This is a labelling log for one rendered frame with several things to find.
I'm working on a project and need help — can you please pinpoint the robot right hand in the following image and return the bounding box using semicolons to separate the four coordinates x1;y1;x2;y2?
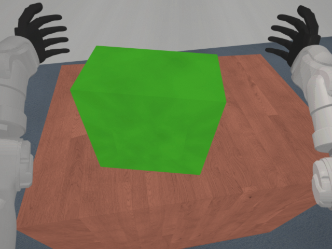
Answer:
265;5;321;67

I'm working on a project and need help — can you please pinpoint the right robot forearm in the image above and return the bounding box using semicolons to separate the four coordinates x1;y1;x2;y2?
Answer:
290;45;332;157

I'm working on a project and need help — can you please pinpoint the robot left upper arm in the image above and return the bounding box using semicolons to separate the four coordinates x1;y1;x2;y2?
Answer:
0;137;33;249

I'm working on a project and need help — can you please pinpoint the carton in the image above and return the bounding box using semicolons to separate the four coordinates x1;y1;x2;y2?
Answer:
70;46;226;175

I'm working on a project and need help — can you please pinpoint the pedestal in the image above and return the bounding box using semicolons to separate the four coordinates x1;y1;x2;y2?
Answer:
17;54;330;249

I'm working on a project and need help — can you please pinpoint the robot left hand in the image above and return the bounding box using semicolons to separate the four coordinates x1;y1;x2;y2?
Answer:
15;3;70;63

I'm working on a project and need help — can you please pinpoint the left robot forearm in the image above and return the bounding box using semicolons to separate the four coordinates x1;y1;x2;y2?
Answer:
0;36;40;137

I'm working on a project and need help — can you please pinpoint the robot right upper arm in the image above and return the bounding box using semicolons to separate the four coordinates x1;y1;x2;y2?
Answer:
312;157;332;211

